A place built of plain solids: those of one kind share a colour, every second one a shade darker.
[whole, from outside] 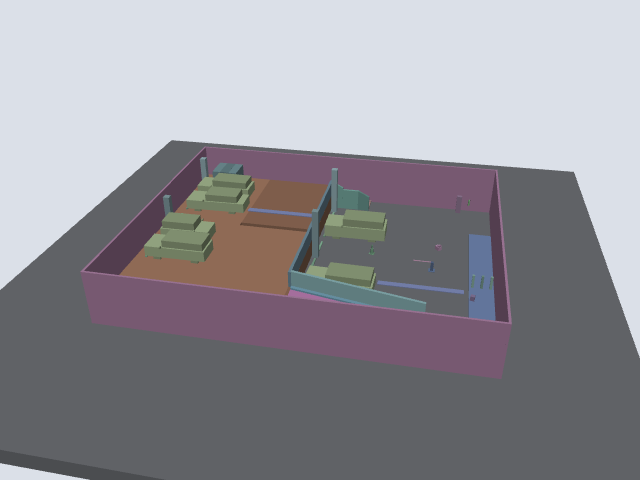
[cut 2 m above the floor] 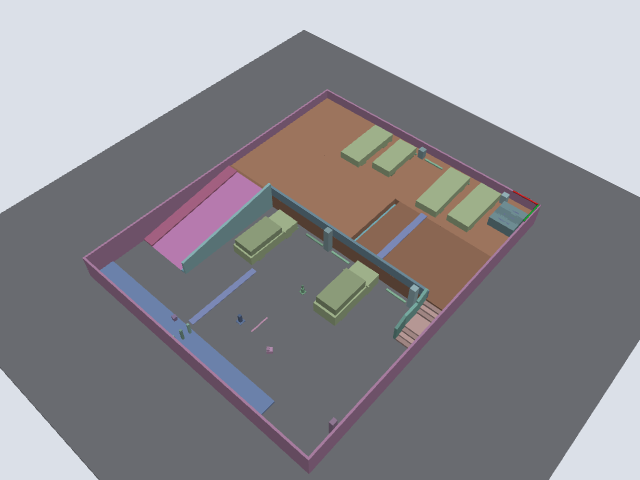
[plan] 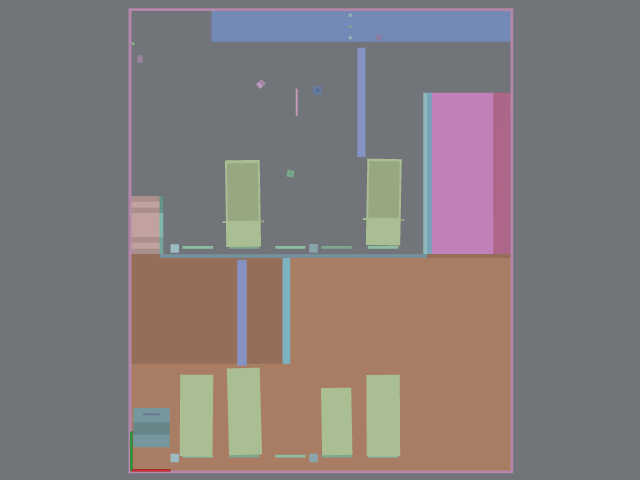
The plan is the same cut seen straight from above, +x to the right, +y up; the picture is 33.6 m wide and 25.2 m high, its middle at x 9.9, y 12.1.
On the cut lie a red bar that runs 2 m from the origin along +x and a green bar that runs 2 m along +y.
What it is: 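A basement split-level car park deck of the 2000s; 19.9 x 24.1 m, two half-decks side by side, the upper one 1.23 m above the lower, 2.48 m to the soffit over the upper one; a stair core of 8 risers of 0.154 m and treads of 0.30 m with a mid landing; a car ramp of 1 in 6.9; drive aisles of 6.34 and 6.16 m, bays of 2.43 x 4.8 m, a walkway of 1.62 m with a kerb of about 0.12 m, a stair door of 0.92 x 2.1 m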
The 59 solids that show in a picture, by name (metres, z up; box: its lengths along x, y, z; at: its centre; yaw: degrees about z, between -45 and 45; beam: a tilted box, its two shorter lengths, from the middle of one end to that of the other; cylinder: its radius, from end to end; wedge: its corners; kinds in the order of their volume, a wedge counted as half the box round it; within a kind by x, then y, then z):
{
 "upper_deck_1": {"box": [7.93, 5.58, 1.28], "at": [3.96, 8.38, 0.59]},
 "upper_deck_2": {"box": [19.9, 5.6, 1.28], "at": [9.95, 2.8, 0.59]},
 "upper_deck_3": {"box": [19.9, 0.2, 1.28], "at": [9.95, 11.26, 0.59]},
 "upper_deck_4": {"box": [11.57, 5.58, 1.28], "at": [14.12, 8.38, 0.59]},
 "wall_1": {"box": [0.15, 24.42, 3.79], "at": [-0.07, 12.06, 1.85]},
 "wall_2": {"box": [20.2, 0.15, 3.79], "at": [9.95, -0.07, 1.85]},
 "wall_3": {"box": [20.2, 0.15, 3.79], "at": [9.95, 24.2, 1.85]},
 "wall_4": {"box": [0.15, 24.42, 3.79], "at": [19.98, 12.06, 1.85]},
 "car_1": {"box": [1.73, 4.28, 0.76], "at": [3.41, 2.89, 1.79], "yaw": -0.5},
 "car_2": {"box": [1.53, 2.79, 0.52], "at": [3.42, 3.43, 2.44], "yaw": -0.5},
 "car_3": {"box": [1.62, 3.03, 0.59], "at": [5.85, 14.62, 1.4], "yaw": 0.9},
 "car_4": {"box": [1.82, 4.55, 0.92], "at": [5.86, 14.02, 0.64], "yaw": 0.9},
 "car_5": {"box": [1.53, 2.5, 0.53], "at": [5.92, 3.61, 2.41], "yaw": 1.5},
 "car_6": {"box": [1.73, 4.56, 0.73], "at": [5.93, 3.1, 1.78], "yaw": 1.5},
 "car_7": {"box": [1.4, 2.37, 0.54], "at": [10.78, 2.14, 2.47], "yaw": 1.1},
 "car_8": {"box": [1.6, 3.53, 0.78], "at": [10.78, 2.58, 1.8], "yaw": 1.1},
 "car_9": {"box": [1.76, 4.26, 0.76], "at": [13.22, 2.89, 1.8], "yaw": 0.3},
 "car_10": {"box": [1.56, 2.87, 0.51], "at": [13.22, 3.47, 2.44], "yaw": 0.3},
 "car_11": {"box": [1.81, 4.54, 0.77], "at": [13.25, 14.09, 0.57], "yaw": -1.0},
 "car_12": {"box": [1.61, 2.97, 0.51], "at": [13.26, 14.75, 1.21], "yaw": -1.0},
 "car_ramp_1": {"wedge": [[15.52, 11.36, -0.05], [15.52, 11.36, 1.23], [15.52, 19.83, -0.05], [15.52, 19.83, 0.0], [19.9, 11.36, -0.05], [19.9, 11.36, 1.23], [19.9, 19.83, -0.05], [19.9, 19.83, 0.0]]},
 "stair_step_1": {"box": [1.47, 0.35, 1.13], "at": [0.73, 11.48, 0.51]},
 "stair_step_2": {"box": [1.47, 0.65, 0.98], "at": [0.73, 11.63, 0.44]},
 "stair_step_3": {"box": [1.47, 0.94, 0.82], "at": [0.73, 11.78, 0.36]},
 "stair_step_4": {"box": [1.47, 2.2, 0.67], "at": [0.73, 12.41, 0.28]},
 "stair_step_5": {"box": [1.47, 2.5, 0.51], "at": [0.73, 12.56, 0.21]},
 "stair_step_6": {"box": [1.47, 2.8, 0.36], "at": [0.73, 12.71, 0.13]},
 "stair_step_7": {"box": [1.47, 3.1, 0.2], "at": [0.73, 12.86, 0.05]},
 "bike_hold_1": {"box": [1.92, 0.76, 1.29], "at": [1.05, 1.6, 1.83]},
 "bike_hold_2": {"box": [1.92, 0.76, 1.29], "at": [1.05, 2.25, 1.83]},
 "bike_hold_3": {"box": [1.92, 0.76, 1.29], "at": [1.05, 2.9, 1.83]},
 "ramp_footway_1": {"wedge": [[19.0, 11.36, -0.05], [19.0, 11.36, 1.35], [19.0, 19.83, -0.05], [19.0, 19.83, 0.12], [19.9, 11.36, -0.05], [19.9, 11.36, 1.35], [19.9, 19.83, -0.05], [19.9, 19.83, 0.12]]},
 "walkway_1": {"box": [15.7, 1.62, 0.18], "at": [12.05, 23.31, 0.04]},
 "split_parapet_1": {"box": [14.05, 0.2, 1.17], "at": [8.49, 11.26, 1.77]},
 "column_1": {"box": [0.45, 0.45, 2.53], "at": [2.27, 0.65, 2.45]},
 "column_2": {"box": [0.45, 0.45, 3.76], "at": [2.27, 11.66, 1.83]},
 "column_3": {"box": [0.45, 0.45, 2.53], "at": [9.56, 0.65, 2.45]},
 "column_4": {"box": [0.45, 0.45, 3.76], "at": [9.56, 11.66, 1.83]},
 "ramp_guard_1": {"wedge": [[15.32, 11.36, -0.05], [15.32, 11.36, 2.4], [15.32, 19.83, -0.05], [15.32, 19.83, 1.17], [15.52, 11.36, -0.05], [15.52, 11.36, 2.4], [15.52, 19.83, -0.05], [15.52, 19.83, 1.17]]},
 "drain_bed_1": {"box": [0.42, 5.58, 0.73], "at": [8.13, 8.38, 0.32]},
 "ramp_kerb_1": {"wedge": [[15.52, 11.36, -0.05], [15.52, 11.36, 1.35], [15.52, 19.83, -0.05], [15.52, 19.83, 0.12], [15.77, 11.36, -0.05], [15.77, 11.36, 1.35], [15.77, 19.83, -0.05], [15.77, 19.83, 0.12]]},
 "stair_guard_1": {"wedge": [[1.47, 11.36, -0.05], [1.47, 11.36, 2.28], [1.47, 12.25, -0.05], [1.47, 12.25, 1.82], [1.67, 11.36, -0.05], [1.67, 11.36, 2.28], [1.67, 12.25, -0.05], [1.67, 12.25, 1.82]]},
 "stair_guard_2": {"wedge": [[1.47, 13.51, -0.05], [1.47, 13.51, 1.67], [1.47, 14.41, -0.05], [1.47, 14.41, 1.2], [1.67, 13.51, -0.05], [1.67, 13.51, 1.67], [1.67, 14.41, -0.05], [1.67, 14.41, 1.2]]},
 "stair_guard_3": {"box": [0.2, 1.26, 1.72], "at": [1.57, 12.88, 0.81]},
 "hump_1": {"box": [0.5, 5.56, 0.11], "at": [5.81, 8.28, 1.24]},
 "hump_2": {"box": [0.44, 5.74, 0.1], "at": [12.07, 19.33, 0.0]},
 "wheelstop_1": {"box": [1.6, 0.15, 0.15], "at": [3.48, 0.75, 1.26]},
 "wheelstop_2": {"box": [1.6, 0.15, 0.15], "at": [3.48, 11.71, 0.03]},
 "wheelstop_3": {"box": [1.6, 0.15, 0.15], "at": [5.92, 0.75, 1.26]},
 "wheelstop_4": {"box": [1.6, 0.15, 0.15], "at": [5.92, 11.71, 0.03]},
 "wheelstop_5": {"box": [1.6, 0.15, 0.15], "at": [8.35, 0.75, 1.26]},
 "wheelstop_6": {"box": [1.6, 0.15, 0.15], "at": [8.35, 11.71, 0.03]},
 "wheelstop_7": {"box": [1.6, 0.15, 0.15], "at": [10.78, 0.75, 1.26]},
 "wheelstop_8": {"box": [1.6, 0.15, 0.15], "at": [10.78, 11.71, 0.03]},
 "wheelstop_9": {"box": [1.6, 0.15, 0.15], "at": [13.21, 0.75, 1.26]},
 "wheelstop_10": {"box": [1.6, 0.15, 0.15], "at": [13.21, 11.71, 0.03]},
 "pay_station_1": {"box": [0.3, 0.4, 1.5], "at": [0.45, 21.6, 0.7]},
 "traffic_cone_1": {"box": [0.45, 0.45, 0.08], "at": [9.77, 19.96, -0.01], "yaw": -1.1},
 "cable_cover_1": {"box": [0.11, 1.44, 0.07], "at": [8.68, 19.33, -0.02]}
}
